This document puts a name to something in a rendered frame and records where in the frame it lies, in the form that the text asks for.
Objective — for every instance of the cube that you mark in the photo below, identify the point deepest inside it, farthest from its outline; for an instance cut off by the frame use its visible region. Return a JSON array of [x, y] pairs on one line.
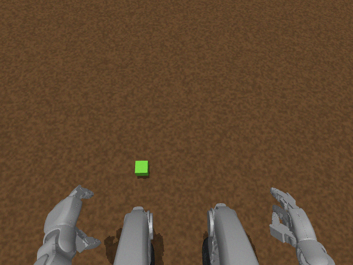
[[141, 168]]

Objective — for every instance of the right robot hand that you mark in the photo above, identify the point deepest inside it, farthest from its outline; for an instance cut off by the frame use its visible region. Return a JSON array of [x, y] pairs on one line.
[[295, 226]]

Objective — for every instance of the right robot arm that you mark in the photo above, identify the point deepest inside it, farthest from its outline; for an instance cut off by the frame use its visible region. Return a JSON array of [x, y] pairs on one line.
[[311, 252]]

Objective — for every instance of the left robot arm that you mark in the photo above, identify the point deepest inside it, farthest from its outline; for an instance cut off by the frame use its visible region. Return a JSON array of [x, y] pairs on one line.
[[59, 246]]

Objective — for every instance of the left robot hand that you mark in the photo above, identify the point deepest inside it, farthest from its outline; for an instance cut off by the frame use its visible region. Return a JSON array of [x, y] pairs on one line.
[[66, 212]]

